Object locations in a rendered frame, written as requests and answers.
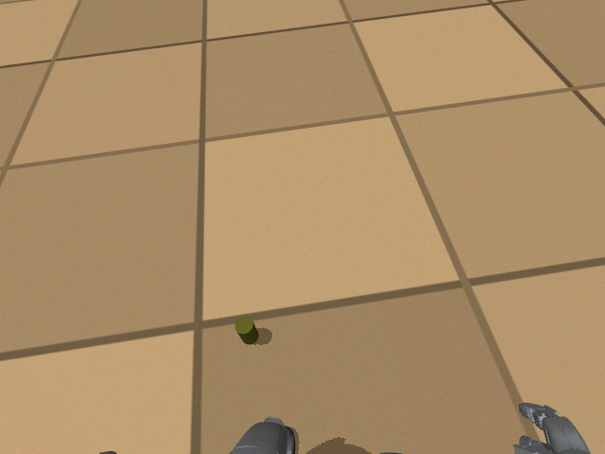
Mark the right robot hand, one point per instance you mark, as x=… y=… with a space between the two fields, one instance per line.
x=559 y=432

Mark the can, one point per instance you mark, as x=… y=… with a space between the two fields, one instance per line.
x=246 y=330

